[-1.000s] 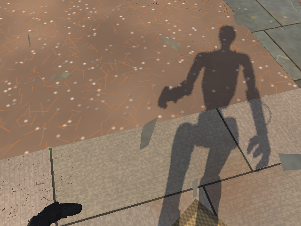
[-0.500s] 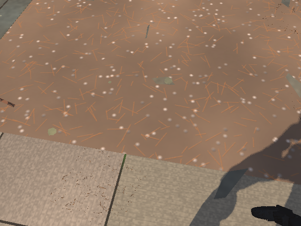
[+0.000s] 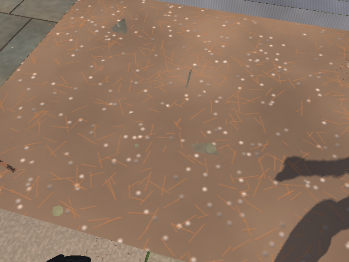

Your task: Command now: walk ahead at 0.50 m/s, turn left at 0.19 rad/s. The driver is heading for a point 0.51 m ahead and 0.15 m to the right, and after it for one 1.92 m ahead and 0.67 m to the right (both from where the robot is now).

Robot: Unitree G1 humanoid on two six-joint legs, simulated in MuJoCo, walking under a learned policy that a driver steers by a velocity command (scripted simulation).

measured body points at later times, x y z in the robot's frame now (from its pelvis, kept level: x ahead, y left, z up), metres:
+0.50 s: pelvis +0.27 -0.01 +0.01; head +0.30 -0.01 +0.45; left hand +0.21 +0.24 -0.13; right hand +0.48 -0.22 -0.09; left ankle +0.41 +0.10 -0.71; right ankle +0.15 -0.11 -0.73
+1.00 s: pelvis +0.52 -0.01 +0.00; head +0.55 -0.02 +0.45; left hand +0.76 +0.17 -0.11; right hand +0.43 -0.25 -0.13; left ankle +0.42 +0.10 -0.73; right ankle +0.64 -0.15 -0.70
